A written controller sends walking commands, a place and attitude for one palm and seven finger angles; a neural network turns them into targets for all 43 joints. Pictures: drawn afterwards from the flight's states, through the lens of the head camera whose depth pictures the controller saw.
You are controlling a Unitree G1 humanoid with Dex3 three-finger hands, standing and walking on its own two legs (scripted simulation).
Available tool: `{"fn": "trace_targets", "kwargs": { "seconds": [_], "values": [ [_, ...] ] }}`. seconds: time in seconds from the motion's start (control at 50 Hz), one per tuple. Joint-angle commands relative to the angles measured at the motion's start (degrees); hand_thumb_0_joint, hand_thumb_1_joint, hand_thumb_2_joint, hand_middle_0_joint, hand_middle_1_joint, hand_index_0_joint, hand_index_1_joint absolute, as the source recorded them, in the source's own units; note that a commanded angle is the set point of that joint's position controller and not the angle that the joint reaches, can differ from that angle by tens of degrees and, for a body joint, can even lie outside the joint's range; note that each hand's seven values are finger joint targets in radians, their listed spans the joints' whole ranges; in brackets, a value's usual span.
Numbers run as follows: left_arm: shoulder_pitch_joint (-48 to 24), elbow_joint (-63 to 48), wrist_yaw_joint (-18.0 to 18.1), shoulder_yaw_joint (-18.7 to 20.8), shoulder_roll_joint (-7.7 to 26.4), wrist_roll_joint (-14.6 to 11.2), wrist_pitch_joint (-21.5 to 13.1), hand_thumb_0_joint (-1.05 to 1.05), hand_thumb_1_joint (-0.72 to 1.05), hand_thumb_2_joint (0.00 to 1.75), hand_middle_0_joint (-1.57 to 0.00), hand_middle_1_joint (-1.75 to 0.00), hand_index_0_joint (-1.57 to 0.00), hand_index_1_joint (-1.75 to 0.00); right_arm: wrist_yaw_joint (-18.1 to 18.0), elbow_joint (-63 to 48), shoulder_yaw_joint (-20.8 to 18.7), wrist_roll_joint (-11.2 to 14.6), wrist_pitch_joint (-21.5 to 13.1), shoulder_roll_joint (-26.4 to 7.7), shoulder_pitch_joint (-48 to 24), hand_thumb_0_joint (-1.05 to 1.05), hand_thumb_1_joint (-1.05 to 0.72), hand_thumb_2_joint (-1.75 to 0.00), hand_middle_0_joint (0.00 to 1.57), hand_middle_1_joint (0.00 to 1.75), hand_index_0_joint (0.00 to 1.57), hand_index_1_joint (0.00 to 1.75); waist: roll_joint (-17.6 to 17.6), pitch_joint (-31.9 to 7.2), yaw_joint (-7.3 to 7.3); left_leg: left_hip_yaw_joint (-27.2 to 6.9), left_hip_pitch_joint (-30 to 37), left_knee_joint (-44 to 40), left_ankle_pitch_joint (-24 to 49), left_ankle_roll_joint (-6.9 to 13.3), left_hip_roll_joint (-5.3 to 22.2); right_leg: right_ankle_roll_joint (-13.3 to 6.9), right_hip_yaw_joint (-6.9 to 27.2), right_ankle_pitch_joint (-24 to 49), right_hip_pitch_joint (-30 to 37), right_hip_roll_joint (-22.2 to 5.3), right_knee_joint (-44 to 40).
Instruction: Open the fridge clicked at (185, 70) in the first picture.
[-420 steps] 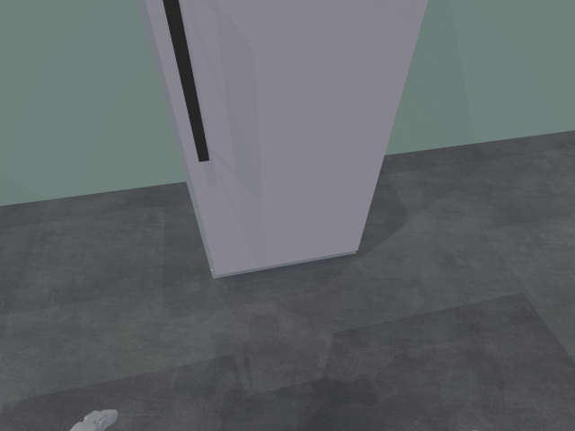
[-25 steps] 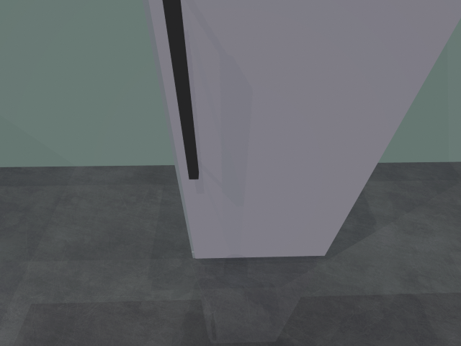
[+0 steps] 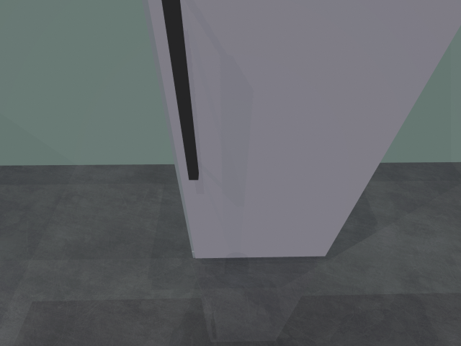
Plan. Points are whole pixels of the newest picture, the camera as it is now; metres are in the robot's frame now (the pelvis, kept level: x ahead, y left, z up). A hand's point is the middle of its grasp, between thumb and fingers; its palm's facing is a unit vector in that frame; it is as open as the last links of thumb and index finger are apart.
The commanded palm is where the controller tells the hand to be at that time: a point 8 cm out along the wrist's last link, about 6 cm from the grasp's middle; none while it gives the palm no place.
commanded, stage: shuffle to correct the standing spot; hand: left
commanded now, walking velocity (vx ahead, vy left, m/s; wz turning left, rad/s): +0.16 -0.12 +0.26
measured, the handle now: (185, 99) +0.55 +0.14 +0.14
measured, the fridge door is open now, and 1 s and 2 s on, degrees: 0 0 0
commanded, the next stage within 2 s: come to a stop and stand still in 0.34 s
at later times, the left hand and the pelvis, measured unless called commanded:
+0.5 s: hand out of the picture -0.01 +0.12 -0.19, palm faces +0.19 -0.98 -0.10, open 7.4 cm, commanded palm none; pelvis +0.08 -0.01 -0.02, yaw +6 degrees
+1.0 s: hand out of the picture +0.14 +0.17 -0.19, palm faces +0.15 -0.96 -0.23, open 7.3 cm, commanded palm none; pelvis +0.11 -0.02 -0.01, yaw +7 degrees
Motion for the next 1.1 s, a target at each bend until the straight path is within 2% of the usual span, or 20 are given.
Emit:
{"fn": "trace_targets", "kwargs": {
  "seconds": [0.0, 0.12, 0.22, 0.3, 0.36, 0.4, 0.46, 0.48, 0.5, 0.52, 0.58, 0.64, 0.72, 0.8, 0.86, 0.96, 1.0, 1.02, 1.04, 1.08],
  "values": [
    [4.3, -1.1, 0.6, 0.8, 4.1, -0.2, -0.2, 0.0, 0.9, 0.9, -0.2, -0.3, -0.2, -0.3, -0.3, -0.7, -0.4, -0.4, -0.3, -3.7, 5.2, 0.0, -0.9, -0.9, 0.2, 0.3, 0.2, 0.3, -0.7, 3.3, -0.21, -6.1, -8.8, -7.1, -2.2, 0.3, 6.5, -0.6, 4.8, -3.2, 3.5, -4.8, -3.3],
    [5.3, -2.2, -0.3, 1.7, 3.9, 0.6, 0.7, 0.0, 0.9, 0.9, -0.2, -0.3, -0.2, -0.3, -0.2, -1.3, -1.5, -1.0, 0.7, -5.6, 5.8, 0.0, -0.9, -0.9, 0.2, 0.3, 0.2, 0.3, 2.0, 7.6, -0.14, -10.9, -13.6, -10.3, -19.9, 3.0, 8.5, -0.2, 2.0, -15.4, -1.6, -2.5, 1.5],
    [8.9, -2.3, -0.7, 2.4, 3.4, 0.6, 0.1, 0.0, 0.9, 0.9, -0.2, -0.3, -0.2, -0.3, -0.6, -2.2, -1.8, -0.9, 0.0, -4.6, 6.6, 0.0, -0.9, -0.9, 0.2, 0.3, 0.2, 0.3, 0.3, 7.8, 0.76, -10.5, -16.2, -4.2, -11.8, 3.8, 7.9, -1.5, 3.7, -12.5, 1.1, -3.6, 2.0],
    [16.5, 0.0, 0.1, 3.8, 6.7, 0.3, -0.6, 0.0, 0.9, 0.9, -0.2, -0.3, -0.2, -0.3, -0.7, -3.8, -1.3, -0.9, -0.4, -1.0, 4.6, 0.0, -0.9, -0.9, 0.2, 0.3, 0.2, 0.3, -12.8, 3.7, 2.81, 1.2, -25.4, 20.9, -12.7, 0.8, 2.5, -9.1, 17.2, -7.2, 11.7, -15.4, -7.6],
    [14.8, 0.0, 0.4, 3.7, 5.2, 0.8, -1.2, 0.0, 0.9, 0.9, -0.2, -0.3, -0.2, -0.3, -0.2, -5.0, -1.7, -0.7, -0.8, -0.8, 1.4, 0.0, -0.9, -0.9, 0.2, 0.3, 0.2, 0.3, -6.6, 3.0, 1.88, -0.4, -27.7, 30.6, -16.6, 0.8, 5.3, -13.5, 15.5, 2.6, 10.8, -17.4, -7.3],
    [12.0, -0.7, 0.4, 3.7, 5.3, 1.0, -1.1, 0.0, 0.9, 0.9, -0.2, -0.3, -0.2, -0.3, 0.2, -4.7, -1.5, -0.4, -1.0, 0.6, 2.6, 0.0, -0.9, -0.9, 0.2, 0.3, 0.2, 0.3, -3.8, 1.5, 0.02, 1.1, -22.5, 24.2, -14.8, 0.7, 6.0, -12.6, 10.8, 6.4, 7.8, -15.7, -4.8],
    [7.5, -1.6, -0.1, 3.0, 2.6, -0.1, -0.4, 0.0, 0.9, 0.9, -0.2, -0.3, -0.2, -0.3, -0.5, -0.5, -1.3, -0.7, -1.5, 0.5, 12.9, 0.0, -0.9, -0.9, 0.2, 0.3, 0.2, 0.3, 0.7, 0.3, -4.77, 2.4, -1.5, 3.4, 6.0, 0.1, 4.6, -5.9, 0.5, 6.7, -3.8, -7.1, 8.8],
    [8.8, -2.2, -0.2, 2.5, -0.3, -0.3, -0.2, 0.0, 0.9, 0.9, -0.2, -0.3, -0.2, -0.3, -1.2, 0.9, -2.2, -1.1, -2.1, -3.8, 17.6, 0.0, -0.9, -0.9, 0.2, 0.3, 0.2, 0.3, 14.1, -2.2, -5.05, -12.1, 5.0, -1.5, 19.7, 3.7, 15.2, -1.6, -3.2, -2.8, -11.0, -1.9, 19.8],
    [8.6, -2.9, 0.1, 1.9, -1.0, -0.4, 0.2, 0.0, 0.9, 0.9, -0.2, -0.3, -0.2, -0.3, -2.0, 1.0, -2.3, -0.9, -1.5, -6.0, 17.1, 0.0, -0.9, -0.9, 0.2, 0.3, 0.2, 0.3, 17.3, 0.5, -4.1, -19.8, 4.0, -4.6, 38.7, 9.3, 24.0, 0.3, -1.2, -22.8, -15.4, -0.2, 27.1],
    [8.8, -2.6, 0.6, 1.9, -0.4, -0.2, 0.7, 0.0, 0.9, 0.9, -0.2, -0.3, -0.2, -0.3, -2.2, 0.2, -1.7, -0.9, -0.9, -5.3, 12.9, 0.0, -0.9, -0.9, 0.2, 0.3, 0.2, 0.3, 10.2, 1.4, -2.47, -16.3, -1.7, -3.8, 40.6, 11.6, 24.2, -0.2, 3.0, -24.1, -10.9, -2.0, 28.7],
    [7.6, -1.4, 0.6, 1.7, -0.6, 0.2, 1.4, 0.0, 0.9, 0.9, -0.2, -0.3, -0.2, -0.3, -2.5, -1.1, -0.7, -0.6, -1.2, -4.0, 5.3, 0.0, -0.9, -0.9, 0.2, 0.3, 0.2, 0.3, 9.6, 7.2, -0.39, -9.7, -4.9, -2.7, 49.8, 9.2, 19.4, 0.8, 2.5, -20.4, -9.8, -3.5, 22.1],
    [8.5, -2.1, 0.5, 2.2, 0.7, 0.2, 1.8, 0.0, 0.9, 0.9, -0.2, -0.3, -0.2, -0.3, -2.6, -2.5, -2.3, -0.2, -0.3, -6.9, 3.7, 0.0, -0.9, -0.9, 0.2, 0.3, 0.2, 0.3, 5.5, 1.6, -0.08, -5.8, 2.0, 2.6, 54.0, 6.5, 16.2, 1.1, -0.5, -9.4, -7.2, -1.7, 11.5],
    [7.9, -4.5, 0.5, 3.8, 5.0, 0.6, 1.6, 0.0, 0.9, 0.9, -0.2, -0.3, -0.2, -0.3, -2.3, -4.5, -4.4, -0.2, 1.0, -7.1, 2.0, 0.0, -0.9, -0.9, 0.2, 0.3, 0.2, 0.3, -1.5, -3.8, 0.22, -1.3, -3.0, 9.6, 34.2, 1.8, 10.4, -0.7, 4.0, 24.6, 1.0, -4.7, 8.2],
    [5.8, -5.4, 0.8, 4.5, 9.1, 0.6, 1.5, 0.0, 0.9, 0.9, -0.2, -0.3, -0.2, -0.3, -1.5, -5.7, -4.0, 0.1, 2.9, -0.8, -0.3, 0.0, -0.9, -0.9, 0.2, 0.3, 0.2, 0.3, -12.4, -3.8, 1.63, 0.2, -15.4, 30.4, -17.8, -1.8, 1.1, -11.5, 13.9, 47.7, 5.5, -18.5, 2.6],
    [1.4, -7.0, 1.2, 4.2, 8.6, 0.7, 1.4, 0.0, 0.9, 0.9, -0.2, -0.3, -0.2, -0.3, -0.8, -6.4, -3.8, -0.1, 3.3, -1.6, -3.2, 0.0, -0.9, -0.9, 0.2, 0.3, 0.2, 0.3, -9.9, -2.1, 1.12, -3.7, -18.5, 37.6, -16.5, -2.1, 2.0, -12.2, 12.4, 36.6, 3.2, -16.7, 0.7],
    [-1.4, -8.8, 1.3, 5.1, 11.1, 0.8, 1.4, 0.0, 0.9, 0.9, -0.2, -0.3, -0.2, -0.3, 0.0, -7.0, -3.4, -0.1, 2.3, -2.5, -2.2, 0.0, -0.9, -0.9, 0.2, 0.3, 0.2, 0.3, -9.1, -5.0, 0.73, -2.0, -14.2, 20.5, -11.7, -2.9, 2.4, -11.2, 12.3, 29.1, 5.2, -16.0, 2.1],
    [-3.4, -9.1, 1.1, 5.0, 10.9, 0.3, 1.6, 0.0, 0.9, 0.9, -0.2, -0.3, -0.2, -0.3, 0.0, -5.7, -3.2, -0.1, 1.7, -2.3, 2.1, 0.0, -0.9, -0.9, 0.2, 0.3, 0.2, 0.3, -7.8, -6.1, -1.3, -0.4, -5.1, 5.3, -0.3, -2.7, 1.8, -7.5, 9.9, 21.7, 1.7, -13.4, 5.7],
    [-3.8, -9.5, 0.9, 4.7, 9.3, -0.1, 1.8, 0.0, 0.9, 0.9, -0.2, -0.3, -0.2, -0.3, -0.1, -5.3, -3.2, -0.2, 1.1, -3.8, 3.8, 0.0, -0.9, -0.9, 0.2, 0.3, 0.2, 0.3, -3.7, -6.2, -1.81, -2.5, -0.3, 0.0, 7.4, -2.0, 3.9, -4.6, 7.4, 14.0, -1.6, -9.7, 8.9],
    [-3.2, -10.2, 0.6, 4.2, 6.2, -0.5, 2.2, 0.0, 0.9, 0.9, -0.2, -0.3, -0.2, -0.3, -0.3, -6.3, -3.7, -0.8, 0.5, -7.5, 2.3, 0.0, -0.9, -0.9, 0.2, 0.3, 0.2, 0.3, 8.4, -4.7, -0.69, -13.1, -1.4, -3.6, 16.8, 1.3, 12.6, -0.6, 3.3, -2.0, -6.4, -3.5, 12.5],
    [-4.8, -9.6, 0.7, 3.4, 4.8, 0.0, 2.9, 0.0, 0.9, 0.9, -0.2, -0.3, -0.2, -0.3, -0.2, -8.1, -3.1, -1.3, 0.9, -8.1, -5.0, 0.0, -0.9, -0.9, 0.2, 0.3, 0.2, 0.3, 11.3, 0.7, 0.8, -14.5, -13.5, -8.1, 15.6, 7.6, 16.9, 1.2, 3.0, -18.5, -2.5, -1.4, 19.8]
  ]
}}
